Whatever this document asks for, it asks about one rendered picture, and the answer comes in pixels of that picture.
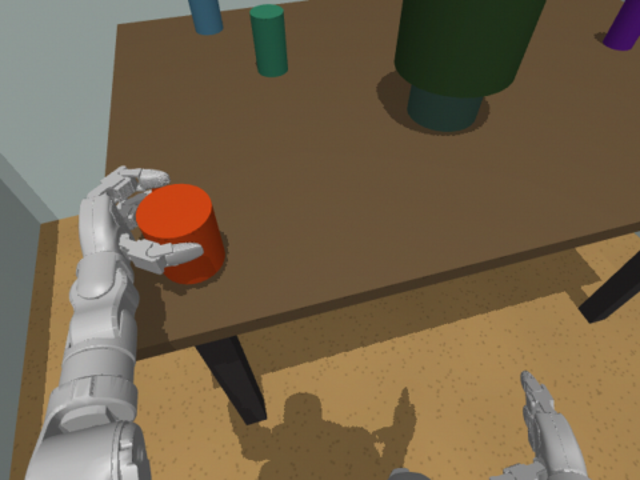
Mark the left robot hand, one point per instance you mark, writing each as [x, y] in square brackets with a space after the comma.
[105, 227]

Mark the table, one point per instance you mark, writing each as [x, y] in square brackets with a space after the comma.
[327, 194]

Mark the potted plant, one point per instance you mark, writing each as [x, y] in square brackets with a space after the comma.
[455, 52]

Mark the right robot hand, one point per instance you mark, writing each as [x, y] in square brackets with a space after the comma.
[550, 436]

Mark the left robot arm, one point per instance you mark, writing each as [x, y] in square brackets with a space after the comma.
[88, 431]

